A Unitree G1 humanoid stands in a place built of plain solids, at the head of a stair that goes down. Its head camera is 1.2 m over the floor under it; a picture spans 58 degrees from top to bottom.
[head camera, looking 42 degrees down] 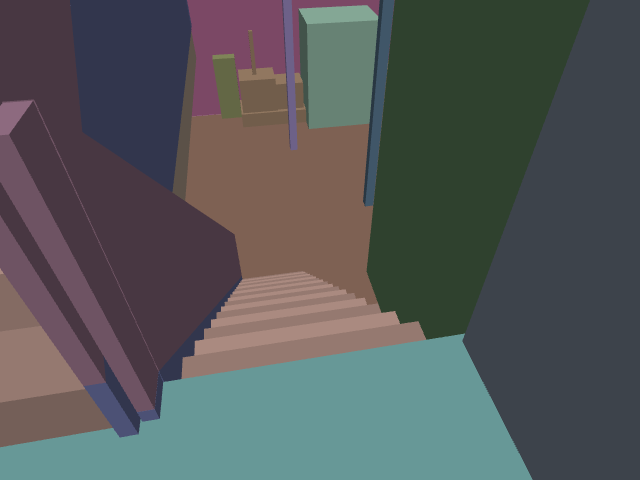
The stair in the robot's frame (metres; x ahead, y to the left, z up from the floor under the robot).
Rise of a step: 0.21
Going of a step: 0.22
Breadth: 0.93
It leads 10 degrees to the left of straight ahead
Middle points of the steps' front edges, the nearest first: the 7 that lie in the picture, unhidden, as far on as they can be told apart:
0.78 0.02 0.00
1.00 0.06 -0.21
1.22 0.10 -0.42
1.44 0.14 -0.63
1.66 0.18 -0.84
1.88 0.22 -1.05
2.10 0.26 -1.26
